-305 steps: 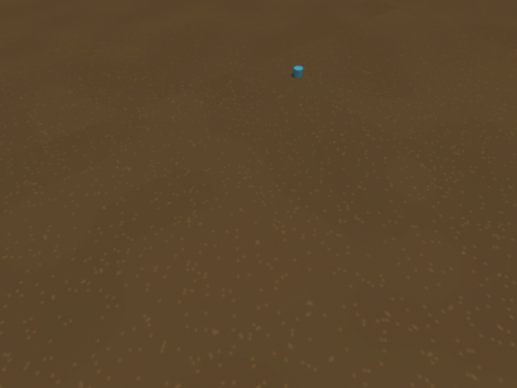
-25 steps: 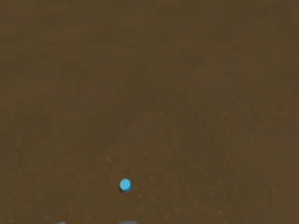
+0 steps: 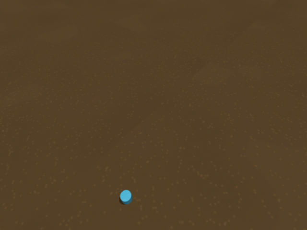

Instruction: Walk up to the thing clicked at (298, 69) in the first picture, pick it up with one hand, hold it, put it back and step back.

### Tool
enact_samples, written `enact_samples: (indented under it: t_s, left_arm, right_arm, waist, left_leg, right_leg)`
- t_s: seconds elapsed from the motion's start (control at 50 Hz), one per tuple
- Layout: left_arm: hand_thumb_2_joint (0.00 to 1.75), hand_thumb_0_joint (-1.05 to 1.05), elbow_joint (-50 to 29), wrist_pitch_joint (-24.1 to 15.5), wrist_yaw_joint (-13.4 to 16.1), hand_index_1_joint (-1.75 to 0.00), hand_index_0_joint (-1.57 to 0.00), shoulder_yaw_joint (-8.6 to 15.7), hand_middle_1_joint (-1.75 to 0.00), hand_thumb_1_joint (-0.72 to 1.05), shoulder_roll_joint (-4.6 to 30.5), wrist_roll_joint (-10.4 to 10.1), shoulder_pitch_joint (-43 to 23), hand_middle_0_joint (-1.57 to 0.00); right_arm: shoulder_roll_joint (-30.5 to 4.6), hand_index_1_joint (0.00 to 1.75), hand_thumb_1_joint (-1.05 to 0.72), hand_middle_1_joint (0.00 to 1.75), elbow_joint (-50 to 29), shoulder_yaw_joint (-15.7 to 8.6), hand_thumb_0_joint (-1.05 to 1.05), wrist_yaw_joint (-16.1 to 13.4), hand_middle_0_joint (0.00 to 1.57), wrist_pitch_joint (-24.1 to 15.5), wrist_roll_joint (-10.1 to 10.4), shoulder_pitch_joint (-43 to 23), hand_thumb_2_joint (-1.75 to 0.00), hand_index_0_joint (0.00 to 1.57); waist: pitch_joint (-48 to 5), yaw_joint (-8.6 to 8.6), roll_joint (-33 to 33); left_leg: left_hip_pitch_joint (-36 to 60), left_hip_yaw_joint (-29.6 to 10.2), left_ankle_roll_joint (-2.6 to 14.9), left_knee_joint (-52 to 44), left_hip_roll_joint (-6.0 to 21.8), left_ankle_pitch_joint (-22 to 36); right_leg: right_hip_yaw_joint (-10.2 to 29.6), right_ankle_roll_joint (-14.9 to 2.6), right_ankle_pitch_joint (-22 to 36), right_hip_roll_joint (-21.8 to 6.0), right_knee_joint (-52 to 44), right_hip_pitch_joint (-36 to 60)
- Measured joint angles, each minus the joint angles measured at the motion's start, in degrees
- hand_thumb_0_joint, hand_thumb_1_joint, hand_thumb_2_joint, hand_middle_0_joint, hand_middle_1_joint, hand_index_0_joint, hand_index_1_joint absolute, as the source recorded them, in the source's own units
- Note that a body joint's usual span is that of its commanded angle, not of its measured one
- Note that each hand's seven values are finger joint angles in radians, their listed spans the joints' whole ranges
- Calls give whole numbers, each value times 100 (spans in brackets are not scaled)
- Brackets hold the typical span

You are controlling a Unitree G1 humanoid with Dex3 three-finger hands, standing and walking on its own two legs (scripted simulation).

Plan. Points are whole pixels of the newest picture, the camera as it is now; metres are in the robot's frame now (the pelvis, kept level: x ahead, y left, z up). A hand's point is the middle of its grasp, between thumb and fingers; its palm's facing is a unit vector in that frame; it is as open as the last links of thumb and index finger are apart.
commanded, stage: walk up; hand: left
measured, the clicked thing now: (126, 197) +0.42 +0.23 -0.74
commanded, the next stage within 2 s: stand in 1.72 s
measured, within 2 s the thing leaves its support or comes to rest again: neither
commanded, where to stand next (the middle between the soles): +0.03 -0.02 m, yaw +1 degrees
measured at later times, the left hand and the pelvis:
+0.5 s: hand out of the picture +0.12 +0.24 -0.15, palm faces -0.04 -0.93 -0.38, open 7.4 cm; pelvis +0.02 -0.02 +0.00, yaw +0 degrees
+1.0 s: hand out of the picture +0.11 +0.24 -0.14, palm faces -0.01 -0.95 -0.32, open 7.4 cm; pelvis +0.02 -0.01 +0.01, yaw +0 degrees
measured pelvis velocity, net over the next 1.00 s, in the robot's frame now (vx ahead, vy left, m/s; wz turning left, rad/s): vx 0.02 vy -0.01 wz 0.00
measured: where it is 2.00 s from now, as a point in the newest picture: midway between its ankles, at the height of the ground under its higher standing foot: outside the picture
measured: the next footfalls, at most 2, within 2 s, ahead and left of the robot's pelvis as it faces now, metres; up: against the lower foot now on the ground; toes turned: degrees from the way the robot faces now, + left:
none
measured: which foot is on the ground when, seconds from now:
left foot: down 0.00-1.00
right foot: down 0.00-1.00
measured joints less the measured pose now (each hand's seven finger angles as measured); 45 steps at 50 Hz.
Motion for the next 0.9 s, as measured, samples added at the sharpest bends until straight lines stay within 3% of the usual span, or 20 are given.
enact_samples:
  t_s: [0.2,0.32,0.42,0.46,0.5,0.58,0.62,0.66,0.68,0.9]
  left_arm:
    - [90,1,-140,-156,64,-30,-20,-10,-30,91,120,-52,-380,-21]
    - [90,1,-219,-66,76,-30,-20,-30,-30,91,83,-48,-515,-21]
    - [90,1,-238,-10,91,-30,-20,10,-30,91,168,-29,-633,-21]
    - [90,1,-233,-65,81,-30,-20,29,-30,91,172,-15,-646,-21]
    - [90,1,-228,-135,76,-30,-20,25,-30,91,105,-9,-617,-21]
    - [90,1,-221,-122,51,-30,-20,-20,-30,91,-25,40,-488,-21]
    - [90,1,-211,-84,60,-30,-20,-48,-30,91,-70,54,-465,-21]
    - [90,1,-188,-35,64,-30,-20,-64,-30,90,-90,22,-488,-21]
    - [90,1,-163,-1,66,-30,-20,-57,-30,90,-67,-10,-533,-21]
    - [90,1,202,31,24,-30,-20,-33,-30,91,-82,-50,-729,-21]
  right_arm:
    - [96,30,-90,30,75,55,1,3,21,20,61,-274,-90,20]
    - [15,30,-91,30,102,-14,1,-24,21,-13,47,-341,-90,20]
    - [62,30,-90,30,83,-21,1,-5,21,-28,13,-263,-90,20]
    - [51,30,-90,30,102,-9,1,-3,21,27,20,-219,-90,20]
    - [10,30,-90,30,165,0,1,-35,21,122,59,-214,-90,20]
    - [-43,30,-91,30,226,1,1,-69,21,201,68,-239,-90,20]
    - [-66,30,-91,30,229,5,1,-55,21,152,79,-246,-90,20]
    - [-80,30,-91,30,239,-9,1,-50,21,80,66,-236,-90,20]
    - [-33,30,-91,30,274,-23,1,-65,21,60,50,-252,-90,20]
    - [218,30,-90,30,587,134,1,-14,21,89,32,-475,-90,20]
  waist:
    - [29,-6,-46]
    - [76,-44,-154]
    - [197,-45,-215]
    - [262,-83,-178]
    - [295,-121,-67]
    - [306,-76,-71]
    - [337,-92,-43]
    - [355,-125,20]
    - [390,-114,-52]
    - [75,-64,-148]
  left_leg:
    - [40,-54,-68,194,84,-288]
    - [106,19,-50,196,-47,-343]
    - [147,67,-69,212,61,-369]
    - [147,10,-139,253,130,-384]
    - [47,-88,-87,431,191,-351]
    - [-138,-69,29,795,-26,-1282]
    - [-84,-37,57,432,-43,-967]
    - [66,-58,38,-213,11,181]
    - [112,-32,-16,-275,-32,334]
    - [398,-58,-117,-768,42,387]
  right_leg:
    - [-52,-83,-198,83,109,84]
    - [14,-59,-360,-56,377,18]
    - [-79,-232,-684,36,612,-191]
    - [-155,-221,-76,96,324,-103]
    - [-237,-230,-59,171,218,-38]
    - [-149,-248,-15,69,36,13]
    - [-160,-210,40,37,-61,51]
    - [-219,-156,15,53,-14,38]
    - [-198,-128,-27,0,71,27]
    - [-237,-132,377,89,-752,451]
